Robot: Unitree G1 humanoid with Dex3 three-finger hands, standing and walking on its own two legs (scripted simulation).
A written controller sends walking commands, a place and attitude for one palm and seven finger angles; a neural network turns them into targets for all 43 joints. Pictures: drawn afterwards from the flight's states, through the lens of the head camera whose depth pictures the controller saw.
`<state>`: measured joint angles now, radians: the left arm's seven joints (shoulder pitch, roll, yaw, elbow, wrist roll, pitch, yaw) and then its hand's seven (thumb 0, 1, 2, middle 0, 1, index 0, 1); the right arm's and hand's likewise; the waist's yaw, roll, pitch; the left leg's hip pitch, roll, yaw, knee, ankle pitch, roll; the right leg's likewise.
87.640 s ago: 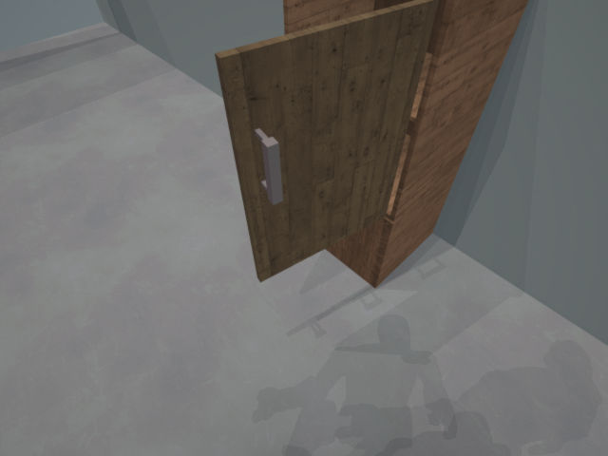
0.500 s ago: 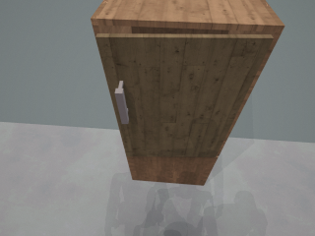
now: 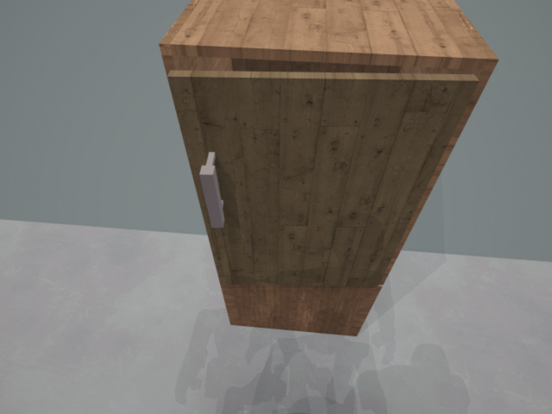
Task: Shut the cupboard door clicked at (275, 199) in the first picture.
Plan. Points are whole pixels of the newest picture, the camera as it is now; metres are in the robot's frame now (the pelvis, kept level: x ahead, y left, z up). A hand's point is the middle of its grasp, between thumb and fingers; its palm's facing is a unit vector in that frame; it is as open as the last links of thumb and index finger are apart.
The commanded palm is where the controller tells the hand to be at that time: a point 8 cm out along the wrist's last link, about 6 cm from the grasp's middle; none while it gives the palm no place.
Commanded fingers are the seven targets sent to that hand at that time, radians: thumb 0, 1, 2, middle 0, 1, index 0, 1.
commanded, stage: raise the hand and make a fist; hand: left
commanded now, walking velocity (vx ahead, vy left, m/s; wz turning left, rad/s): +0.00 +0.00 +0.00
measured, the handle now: (214, 190) +0.46 +0.14 +0.05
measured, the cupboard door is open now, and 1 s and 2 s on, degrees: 4 4 4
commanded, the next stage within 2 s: bring the fist close to the handle in 1.92 s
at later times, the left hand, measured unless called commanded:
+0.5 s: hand out of the picture +0.11 +0.19 -0.05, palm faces +0.13 -0.99 -0.03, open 5.8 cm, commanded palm +0.11 +0.24 -0.03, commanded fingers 0.00 0.90 0.90 -0.66 -0.80 -0.66 -0.80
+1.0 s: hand (128, 391) +0.15 +0.20 +0.00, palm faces +0.04 -1.00 -0.03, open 3.5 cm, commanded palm +0.12 +0.25 +0.01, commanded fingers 0.00 0.90 0.90 -1.12 -1.30 -1.12 -1.30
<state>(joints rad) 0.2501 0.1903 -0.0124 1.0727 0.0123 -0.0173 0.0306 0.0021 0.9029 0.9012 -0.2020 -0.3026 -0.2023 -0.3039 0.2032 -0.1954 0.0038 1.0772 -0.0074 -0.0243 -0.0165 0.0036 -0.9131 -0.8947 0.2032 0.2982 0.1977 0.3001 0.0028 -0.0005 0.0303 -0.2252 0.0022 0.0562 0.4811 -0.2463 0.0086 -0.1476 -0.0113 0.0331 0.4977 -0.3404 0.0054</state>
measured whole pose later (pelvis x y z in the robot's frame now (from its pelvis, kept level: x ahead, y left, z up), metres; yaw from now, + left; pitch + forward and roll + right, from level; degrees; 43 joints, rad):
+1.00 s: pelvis -0.05 +0.01 -0.07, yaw +2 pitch +10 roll -3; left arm 0.46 0.24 0.14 -0.13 -0.28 -0.33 -0.22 0.02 0.90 0.90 -0.94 -1.11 -0.94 -1.11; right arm 0.28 -0.24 0.01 0.53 0.03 -0.23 -0.06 0.01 -0.90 -0.89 0.21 0.30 0.20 0.30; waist 0.00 0.03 -0.12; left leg -0.82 0.02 -0.01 1.07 -0.43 0.02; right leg -0.69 -0.01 -0.06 1.03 -0.52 0.01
